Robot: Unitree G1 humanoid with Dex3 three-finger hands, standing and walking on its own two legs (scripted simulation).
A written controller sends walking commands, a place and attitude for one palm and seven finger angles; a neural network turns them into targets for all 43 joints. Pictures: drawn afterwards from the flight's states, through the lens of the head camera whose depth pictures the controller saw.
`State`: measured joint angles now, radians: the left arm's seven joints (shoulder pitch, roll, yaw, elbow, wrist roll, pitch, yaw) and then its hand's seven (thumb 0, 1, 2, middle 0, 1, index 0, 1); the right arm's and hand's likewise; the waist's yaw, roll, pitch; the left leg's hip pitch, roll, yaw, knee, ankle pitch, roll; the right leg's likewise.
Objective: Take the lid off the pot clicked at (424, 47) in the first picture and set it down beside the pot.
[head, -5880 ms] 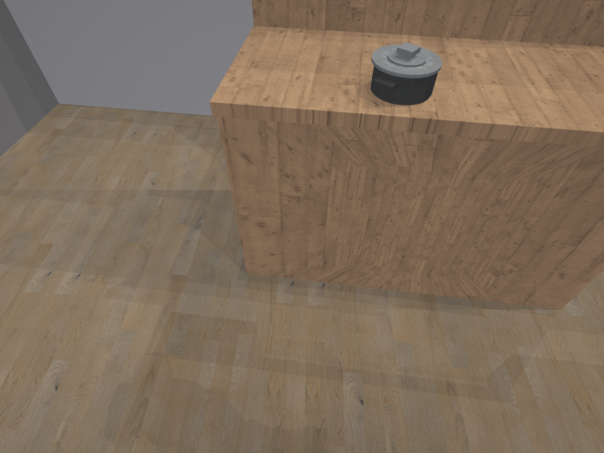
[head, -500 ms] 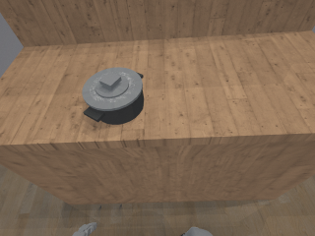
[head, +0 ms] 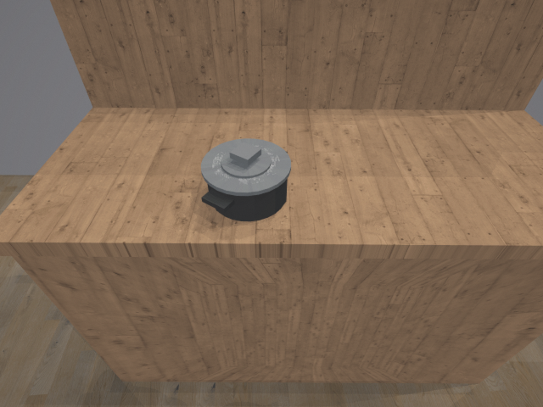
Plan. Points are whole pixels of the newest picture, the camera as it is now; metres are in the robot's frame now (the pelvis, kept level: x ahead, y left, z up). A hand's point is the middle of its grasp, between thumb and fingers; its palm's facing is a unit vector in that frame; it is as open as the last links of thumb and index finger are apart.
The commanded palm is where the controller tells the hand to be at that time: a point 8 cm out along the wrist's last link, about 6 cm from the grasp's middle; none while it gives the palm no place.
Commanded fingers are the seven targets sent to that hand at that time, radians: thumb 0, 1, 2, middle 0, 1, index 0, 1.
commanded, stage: come to a stop and stand still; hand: left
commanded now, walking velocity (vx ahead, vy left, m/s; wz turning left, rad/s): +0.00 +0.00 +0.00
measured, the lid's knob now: (245, 153) +0.51 +0.09 +0.13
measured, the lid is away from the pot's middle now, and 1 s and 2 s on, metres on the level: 0.00 0.00 0.00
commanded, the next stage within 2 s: look again from close up in 1.30 s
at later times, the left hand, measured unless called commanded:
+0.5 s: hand out of the picture -0.02 +0.22 -0.16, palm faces +0.06 -0.98 -0.18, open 7.3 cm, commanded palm none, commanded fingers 0.00 0.90 0.90 -0.20 -0.30 -0.20 -0.30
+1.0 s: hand out of the picture +0.00 +0.21 -0.16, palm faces +0.07 -0.99 -0.15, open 7.3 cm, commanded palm none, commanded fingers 0.00 0.90 0.90 -0.20 -0.30 -0.20 -0.30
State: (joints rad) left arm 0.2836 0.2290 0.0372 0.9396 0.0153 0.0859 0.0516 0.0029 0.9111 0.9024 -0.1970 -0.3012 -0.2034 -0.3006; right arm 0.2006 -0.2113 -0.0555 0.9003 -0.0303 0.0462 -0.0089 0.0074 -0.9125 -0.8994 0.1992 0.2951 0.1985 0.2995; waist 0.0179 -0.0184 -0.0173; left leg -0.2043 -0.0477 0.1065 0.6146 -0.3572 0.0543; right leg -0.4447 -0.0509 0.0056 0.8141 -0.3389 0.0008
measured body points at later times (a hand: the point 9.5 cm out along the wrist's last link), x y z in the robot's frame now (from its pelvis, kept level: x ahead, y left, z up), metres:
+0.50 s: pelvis -0.02 +0.05 +0.02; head -0.03 +0.06 +0.47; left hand -0.02 +0.28 -0.14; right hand -0.02 -0.18 -0.13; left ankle -0.01 +0.09 -0.72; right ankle +0.03 -0.08 -0.72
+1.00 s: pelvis +0.02 +0.05 +0.02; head +0.02 +0.06 +0.47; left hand +0.00 +0.26 -0.15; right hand +0.03 -0.17 -0.13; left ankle -0.01 +0.09 -0.72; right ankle +0.03 -0.08 -0.72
